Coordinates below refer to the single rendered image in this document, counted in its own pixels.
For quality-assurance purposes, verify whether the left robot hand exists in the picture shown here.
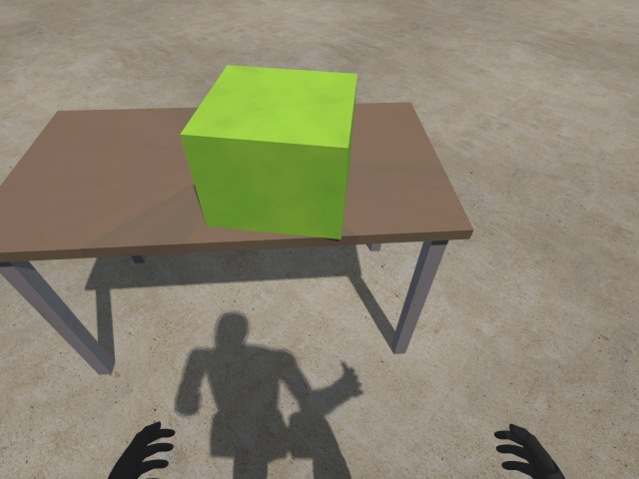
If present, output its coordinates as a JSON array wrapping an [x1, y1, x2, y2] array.
[[108, 421, 175, 479]]

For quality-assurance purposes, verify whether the carton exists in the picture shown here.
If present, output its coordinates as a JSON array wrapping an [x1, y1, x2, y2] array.
[[180, 65, 357, 240]]

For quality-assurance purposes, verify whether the table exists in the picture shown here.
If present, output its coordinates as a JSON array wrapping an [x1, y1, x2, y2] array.
[[0, 102, 474, 375]]

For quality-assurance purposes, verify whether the right robot hand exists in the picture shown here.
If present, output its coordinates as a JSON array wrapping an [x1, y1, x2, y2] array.
[[494, 424, 565, 479]]

